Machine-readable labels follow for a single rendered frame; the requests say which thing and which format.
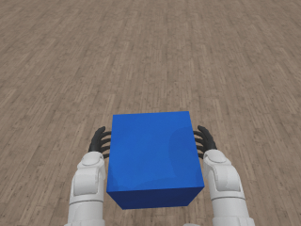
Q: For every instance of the right robot hand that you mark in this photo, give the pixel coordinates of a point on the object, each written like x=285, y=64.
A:
x=207, y=141

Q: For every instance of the carton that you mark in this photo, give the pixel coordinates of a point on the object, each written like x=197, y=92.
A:
x=153, y=160

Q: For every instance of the left robot forearm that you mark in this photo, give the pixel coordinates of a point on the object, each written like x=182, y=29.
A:
x=87, y=192

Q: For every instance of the right robot forearm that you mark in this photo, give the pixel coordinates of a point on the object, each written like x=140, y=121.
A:
x=226, y=191

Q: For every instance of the left robot hand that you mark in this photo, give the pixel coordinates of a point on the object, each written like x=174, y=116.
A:
x=97, y=142

